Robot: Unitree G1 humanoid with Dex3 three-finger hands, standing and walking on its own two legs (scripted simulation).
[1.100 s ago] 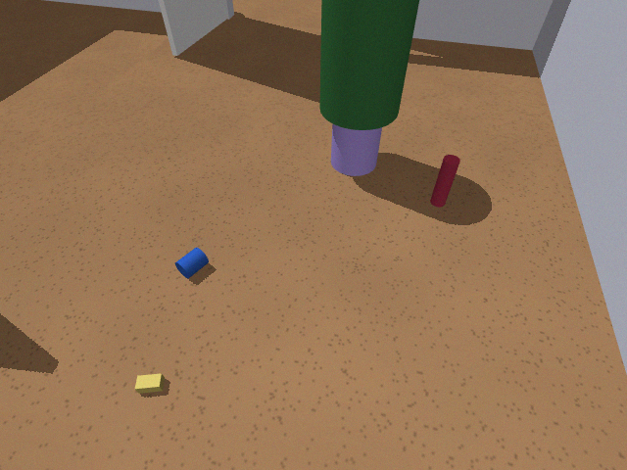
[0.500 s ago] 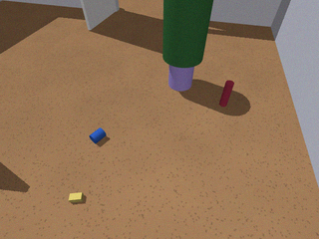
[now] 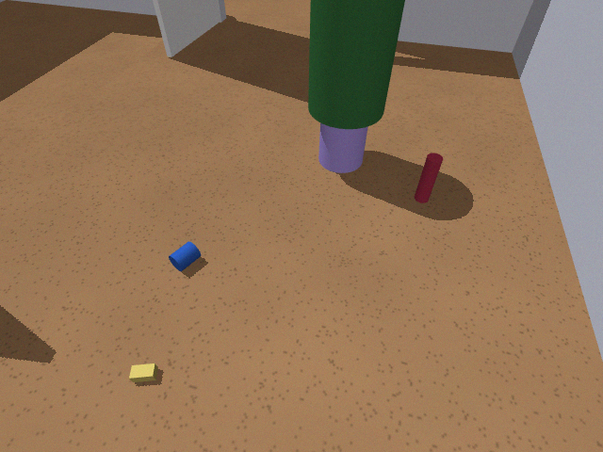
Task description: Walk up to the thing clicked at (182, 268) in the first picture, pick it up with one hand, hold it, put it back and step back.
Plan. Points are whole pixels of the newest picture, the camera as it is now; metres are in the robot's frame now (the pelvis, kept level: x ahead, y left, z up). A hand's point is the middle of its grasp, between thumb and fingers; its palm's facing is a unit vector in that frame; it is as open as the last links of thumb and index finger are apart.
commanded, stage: stand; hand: left
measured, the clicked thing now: (185, 256) +1.02 +0.47 -0.74
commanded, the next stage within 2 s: walk up in 0.02 s
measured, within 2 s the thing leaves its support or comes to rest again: neither
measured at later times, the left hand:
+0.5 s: hand out of the picture +0.11 +0.36 -0.18, palm faces +0.27 -0.92 -0.29, open 7.4 cm
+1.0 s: hand (116, 382) +0.28 +0.31 -0.14, palm faces +0.50 -0.78 -0.36, open 7.4 cm
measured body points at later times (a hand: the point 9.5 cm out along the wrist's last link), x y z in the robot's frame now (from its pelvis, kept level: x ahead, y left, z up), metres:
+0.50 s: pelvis +0.11 +0.07 -0.02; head +0.10 +0.12 +0.43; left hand +0.10 +0.41 -0.15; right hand +0.25 -0.24 -0.09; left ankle +0.10 +0.19 -0.75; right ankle +0.17 -0.06 -0.69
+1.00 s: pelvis +0.36 +0.03 -0.02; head +0.39 +0.04 +0.43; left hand +0.26 +0.35 -0.11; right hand +0.62 -0.20 -0.12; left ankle +0.34 +0.17 -0.69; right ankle +0.42 -0.04 -0.75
